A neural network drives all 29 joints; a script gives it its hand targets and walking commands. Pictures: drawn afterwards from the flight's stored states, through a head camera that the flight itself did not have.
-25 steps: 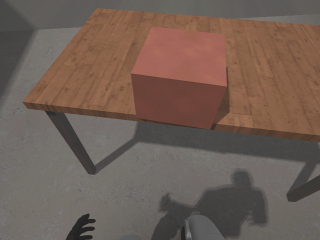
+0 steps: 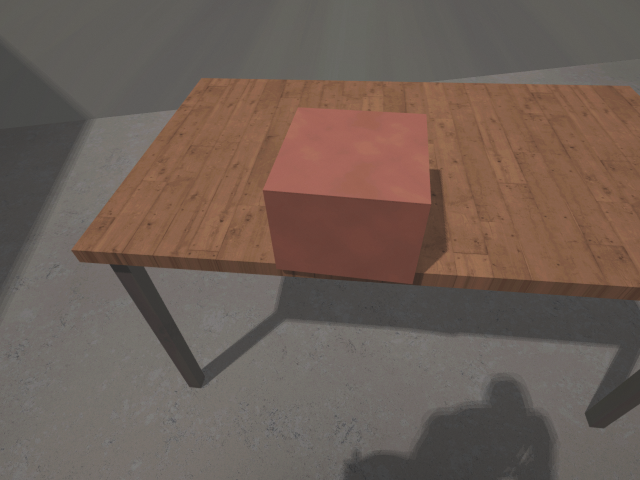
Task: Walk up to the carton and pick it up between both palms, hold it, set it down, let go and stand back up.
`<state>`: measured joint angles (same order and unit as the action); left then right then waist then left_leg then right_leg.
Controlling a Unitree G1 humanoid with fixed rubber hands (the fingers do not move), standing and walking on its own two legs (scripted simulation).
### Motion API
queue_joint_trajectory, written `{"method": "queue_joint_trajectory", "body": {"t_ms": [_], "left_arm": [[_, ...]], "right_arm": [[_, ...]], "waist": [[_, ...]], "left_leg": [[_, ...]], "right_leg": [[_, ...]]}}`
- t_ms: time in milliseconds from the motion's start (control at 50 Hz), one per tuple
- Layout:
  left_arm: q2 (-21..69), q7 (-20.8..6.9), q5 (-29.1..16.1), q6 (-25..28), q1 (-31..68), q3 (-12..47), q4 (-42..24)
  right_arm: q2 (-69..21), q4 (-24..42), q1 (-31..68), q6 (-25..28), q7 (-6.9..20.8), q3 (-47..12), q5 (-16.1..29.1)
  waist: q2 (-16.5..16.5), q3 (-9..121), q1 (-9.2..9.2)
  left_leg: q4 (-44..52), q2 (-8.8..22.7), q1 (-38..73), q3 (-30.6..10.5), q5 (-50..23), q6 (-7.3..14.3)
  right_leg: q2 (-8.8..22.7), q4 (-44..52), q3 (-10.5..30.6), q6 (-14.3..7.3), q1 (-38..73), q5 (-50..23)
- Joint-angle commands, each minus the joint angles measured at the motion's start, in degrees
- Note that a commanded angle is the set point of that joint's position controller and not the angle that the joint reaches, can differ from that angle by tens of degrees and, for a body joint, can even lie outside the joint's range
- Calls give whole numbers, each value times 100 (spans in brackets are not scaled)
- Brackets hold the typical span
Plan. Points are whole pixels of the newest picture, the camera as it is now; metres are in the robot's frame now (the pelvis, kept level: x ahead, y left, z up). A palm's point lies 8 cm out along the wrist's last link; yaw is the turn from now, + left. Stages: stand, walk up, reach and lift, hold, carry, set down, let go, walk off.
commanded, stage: walk up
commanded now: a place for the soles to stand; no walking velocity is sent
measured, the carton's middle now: (352, 190) +0.59 -0.02 +0.03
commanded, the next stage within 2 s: none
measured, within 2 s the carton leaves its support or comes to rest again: neither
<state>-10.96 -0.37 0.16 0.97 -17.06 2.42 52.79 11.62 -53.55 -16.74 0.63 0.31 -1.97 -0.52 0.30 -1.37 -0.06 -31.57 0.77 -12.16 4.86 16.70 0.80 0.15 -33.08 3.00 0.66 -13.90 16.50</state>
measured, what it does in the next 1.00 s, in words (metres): steps to the left, turning right: left foot, then right foot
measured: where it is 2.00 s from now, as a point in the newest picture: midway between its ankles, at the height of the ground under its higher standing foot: outside the picture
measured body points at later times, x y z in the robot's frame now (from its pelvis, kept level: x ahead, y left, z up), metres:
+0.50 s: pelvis +0.05 +0.07 -0.01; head +0.08 +0.07 +0.44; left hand +0.03 +0.33 -0.15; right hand +0.14 -0.21 -0.14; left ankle +0.16 +0.21 -0.73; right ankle +0.02 -0.13 -0.73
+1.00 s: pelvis +0.07 +0.07 -0.02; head +0.10 +0.05 +0.43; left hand +0.24 +0.30 -0.14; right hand +0.05 -0.20 -0.16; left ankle +0.16 +0.21 -0.73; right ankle +0.04 -0.04 -0.73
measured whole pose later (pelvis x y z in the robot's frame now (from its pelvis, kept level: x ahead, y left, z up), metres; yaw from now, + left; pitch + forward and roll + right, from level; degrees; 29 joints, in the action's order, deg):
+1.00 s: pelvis +0.07 +0.07 -0.02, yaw -16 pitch -2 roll -1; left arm -14.0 -0.3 1.2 -1.1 -11.2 -2.1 48.3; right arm 15.9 -50.8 -13.5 -1.3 -1.7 0.4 -2.2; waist -2.3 -6.8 1.8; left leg -42.7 8.6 -22.7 4.8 20.9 -1.8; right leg 0.0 -40.2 -2.0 -0.1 -16.7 20.3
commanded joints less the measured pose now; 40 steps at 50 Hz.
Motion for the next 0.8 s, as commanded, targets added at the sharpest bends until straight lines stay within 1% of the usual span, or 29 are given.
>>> {"method": "queue_joint_trajectory", "body": {"t_ms": [0, 40, 140, 160, 180, 200, 220, 240, 260, 320, 340, 380, 400, 420, 440, 460, 480, 500, 520, 540, 560, 580, 600, 640, 680, 700, 720, 760, 780], "left_arm": [[-832, 58, -2, 130, -129, -156, -202], [-795, 83, 29, 154, -163, -153, -179], [-876, 94, 24, 170, -141, -113, -11], [-817, 104, 23, 172, -166, -91, -26], [-991, 147, 168, 175, -824, -262, -85], [-1340, 197, 167, 135, -1194, -390, 0], [-1557, 270, 131, 84, -1461, -503, 114], [-1585, 352, 140, 57, -1549, -582, 138], [-1514, 402, 162, 77, -1544, -607, 131], [-1241, 432, 226, 227, -1164, -617, -43], [-1195, 420, 224, 271, -1007, -628, -101], [-1172, 402, 212, 312, -720, -671, -236], [-1247, 390, 236, 321, -363, -690, -342], [-1272, 352, 233, 300, 19, -696, -459], [-1154, 295, 257, 240, 331, -663, -571], [-977, 234, 274, 164, 296, -571, -575], [-626, 189, 267, 113, -204, -447, -530], [-332, 189, 173, 55, -812, -373, -546], [-479, 238, 137, -68, -1233, -406, -476], [-728, 267, 85, -160, -1282, -470, -467], [-753, 266, 92, -207, -1124, -449, -501], [-825, 268, 137, -250, -1039, -440, -400], [-823, 248, 160, -265, -943, -463, -344], [-820, 192, 184, -260, -814, -482, -327], [-819, 156, 157, -262, -778, -493, -288], [-943, 137, 213, -279, -623, -536, -343], [-989, 124, 257, -318, -331, -571, -479], [-992, 92, 282, -366, -35, -573, -563], [-901, 62, 260, -381, -23, -551, -628]], "right_arm": [[742, 144, -76, 85, -46, 189, 31], [801, 87, -86, 90, -37, 191, 31], [787, -42, -144, 73, -52, 143, -23], [830, -61, -163, 69, -57, 161, -45], [1236, 139, -83, 26, 28, 352, -262], [1126, 290, 193, -31, 75, 330, -322], [1000, 500, 435, -64, 100, 297, -361], [909, 677, 691, -70, 128, 294, -379], [889, 747, 687, -45, 134, 280, -379], [917, 901, 487, 52, 133, 306, -324], [949, 925, 411, 55, 128, 333, -299], [912, 961, 380, 16, 140, 352, -277], [846, 918, 170, 13, 135, 352, -243], [736, 827, -16, 35, 119, 340, -203], [728, 658, -518, 55, 106, 351, -175], [791, 462, -961, 77, 45, 415, -165], [1118, 353, -1352, 102, -20, 530, -157], [1467, 493, -1070, 63, -89, 610, -176], [1584, 767, -466, -27, -146, 593, -74], [1626, 865, 132, -120, -200, 580, 13], [1524, 949, 449, -157, -206, 542, 28], [1403, 970, 595, -162, -206, 488, 61], [1482, 954, 676, -148, -221, 507, 28], [1350, 893, 574, -36, -241, 424, -33], [1286, 825, 629, 31, -247, 431, -90], [1317, 789, 575, 46, -287, 475, -112], [1315, 780, 380, 61, -320, 516, -96], [1308, 717, 141, 75, -379, 520, -83], [1381, 722, 162, 80, -405, 564, -136]], "waist": [[-134, -581, -14], [-227, -389, 8], [180, -282, 26], [2, -230, 14], [-65, -141, -127], [419, -418, -304], [748, -813, -514], [773, -1163, -620], [791, -1139, -625], [947, -530, -360], [1077, -390, -299], [1015, -349, -186], [1197, -223, -32], [1157, 13, 150], [927, 241, 472], [528, 452, 609], [-579, 849, 671], [-1836, 872, 346], [-1635, 500, 64], [-1471, 117, -93], [-1163, -378, -133], [-968, -765, -138], [-1038, -928, -64], [-802, -930, -76], [-993, -715, -91], [-1026, -566, -20], [-909, -447, 120], [-607, -266, 210], [-749, -111, 134]], "left_leg": [[1163, 535, -283, -786, 964, 232], [1183, 616, -351, -811, 758, 245], [902, 514, 223, -542, 46, 195], [797, 528, 286, -470, -176, 209], [45, 265, -195, -39, 1488, 127], [-638, 22, -1025, 80, 1979, -34], [-1185, -102, -2020, 83, 2136, -126], [-1692, 109, -2882, -215, 2129, -114], [-1916, 282, -3349, -458, 1935, -133], [-2066, 572, -3251, -923, 1209, -274], [-2070, 650, -2972, -987, 1067, -302], [-1932, 654, -2306, -930, 655, -384], [-1720, 660, -1693, -871, 389, -343], [-1089, 543, -805, -707, -3, -302], [-520, 279, 321, -396, -641, -221], [-35, 133, 1321, -324, -1359, -250], [148, 379, 1942, -572, -1581, -235], [806, 1487, 1709, -2084, -1056, 39], [1464, 2136, 638, -3032, 202, 403], [1802, 2260, -105, -3030, 1384, 787], [1924, 2327, -755, -3098, 1770, 982], [2037, 2179, -1125, -2840, 2194, 930], [2001, 2180, -1274, -2769, 2027, 980], [1775, 2255, -1306, -2476, 1161, 1097], [1510, 2027, -1203, -1959, 648, 1039], [1404, 2107, -833, -2000, 405, 1100], [1385, 2233, -728, -2174, 123, 1189], [1327, 2362, -443, -2183, -146, 1261], [1321, 2433, -292, -2234, -123, 1284]], "right_leg": [[333, 893, 622, -399, -697, 627], [322, 771, 554, -393, -309, 202], [362, 855, 671, -417, -559, -241], [391, 861, 724, -449, -572, -500], [617, 1000, 1523, -720, -300, 1325], [1070, 1647, 2466, -1027, -61, 2588], [1567, 2169, 3454, -1365, 255, 3355], [1887, 2277, 3878, -1583, 588, 3278], [1991, 2130, 3960, -1682, 1023, 2818], [1891, 1769, 3588, -1503, 1319, 1170], [1862, 1700, 3467, -1484, 1173, 819], [1684, 1574, 2931, -1330, 436, -12], [1493, 1366, 2475, -1217, 11, -429], [1182, 953, 1788, -1015, -467, -1052], [754, 410, 1205, -729, -1094, -1246], [237, -586, 817, -453, -1544, -938], [-228, -1690, 452, -222, -1901, -52], [-512, -2463, 312, -19, -2184, 1866], [-432, -2818, 378, 0, -1791, 2686], [-132, -3086, 375, 38, -1611, 2603], [50, -3294, 259, 78, -1568, 2325], [129, -3185, 220, 75, -1505, 2110], [163, -3067, 137, 108, -1447, 1985], [326, -2699, 174, 84, -1289, 1718], [311, -2468, 14, 47, -968, 1419], [316, -2524, -34, 104, -1124, 1366], [363, -2528, -103, 139, -1226, 1351], [338, -2613, -64, 133, -1413, 1370], [443, -2516, 42, 148, -1408, 1404]]}}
